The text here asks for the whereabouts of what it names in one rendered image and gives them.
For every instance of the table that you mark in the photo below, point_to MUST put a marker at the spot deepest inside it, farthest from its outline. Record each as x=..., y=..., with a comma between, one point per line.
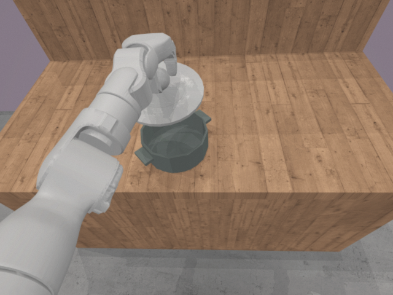
x=300, y=142

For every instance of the lid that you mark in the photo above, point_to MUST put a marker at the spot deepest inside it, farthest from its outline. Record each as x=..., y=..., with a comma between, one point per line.
x=177, y=102

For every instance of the robot left forearm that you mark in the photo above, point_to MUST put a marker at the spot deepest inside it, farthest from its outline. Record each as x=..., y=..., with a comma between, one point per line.
x=106, y=124

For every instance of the pot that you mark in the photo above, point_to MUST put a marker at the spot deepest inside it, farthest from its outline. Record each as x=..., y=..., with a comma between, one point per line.
x=175, y=148

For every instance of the knob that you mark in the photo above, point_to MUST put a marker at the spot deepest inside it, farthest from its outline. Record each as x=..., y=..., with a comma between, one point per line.
x=163, y=78

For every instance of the robot left upper arm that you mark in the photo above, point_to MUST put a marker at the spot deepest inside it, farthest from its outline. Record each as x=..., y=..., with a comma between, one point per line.
x=38, y=240

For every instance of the left robot hand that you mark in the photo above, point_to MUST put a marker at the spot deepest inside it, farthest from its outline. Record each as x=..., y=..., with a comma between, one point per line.
x=165, y=50

